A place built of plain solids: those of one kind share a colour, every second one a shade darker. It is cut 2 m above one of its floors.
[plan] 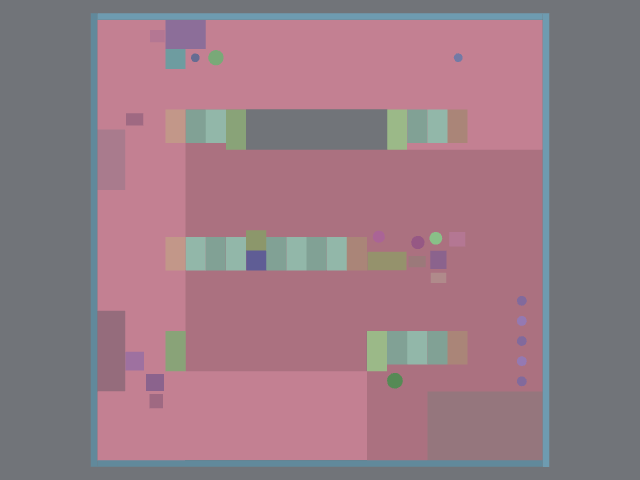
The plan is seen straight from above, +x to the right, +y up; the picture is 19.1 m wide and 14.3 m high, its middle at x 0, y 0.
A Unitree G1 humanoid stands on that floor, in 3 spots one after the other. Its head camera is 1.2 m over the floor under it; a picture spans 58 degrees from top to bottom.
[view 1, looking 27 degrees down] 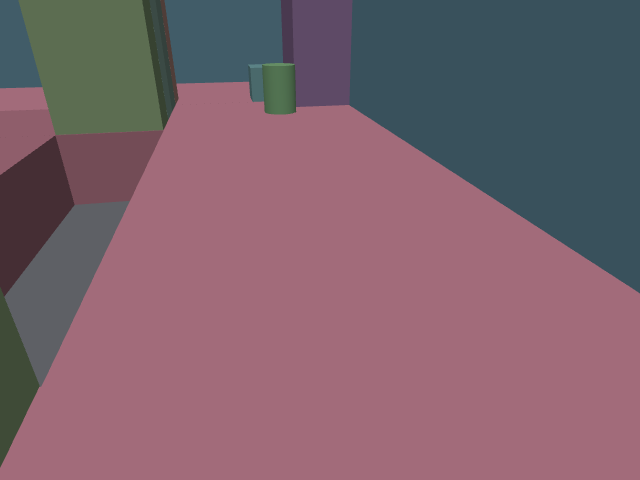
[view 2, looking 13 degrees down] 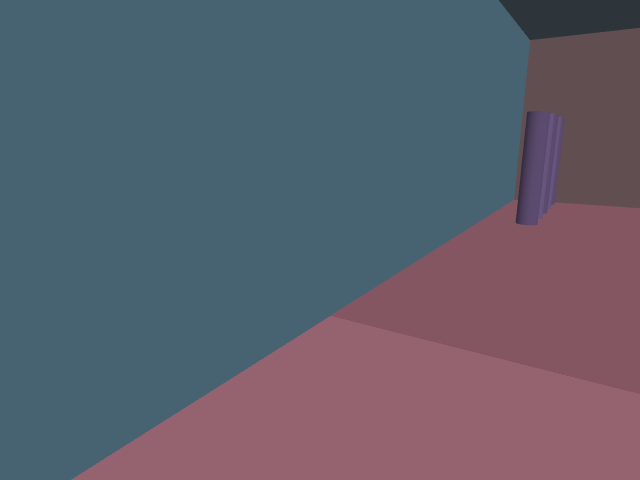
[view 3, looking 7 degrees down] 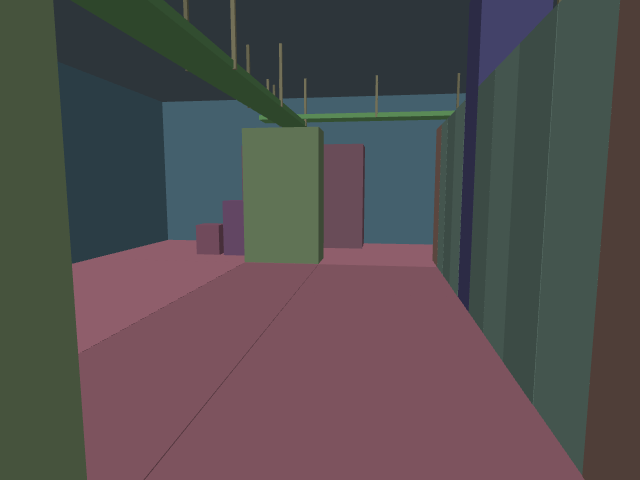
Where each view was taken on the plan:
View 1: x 3.36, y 4.65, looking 168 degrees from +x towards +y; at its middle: floor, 2.64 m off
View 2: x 5.15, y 5.11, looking -57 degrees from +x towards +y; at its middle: wall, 2.80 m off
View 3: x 2.61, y -1.76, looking -172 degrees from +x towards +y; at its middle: barcab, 6.89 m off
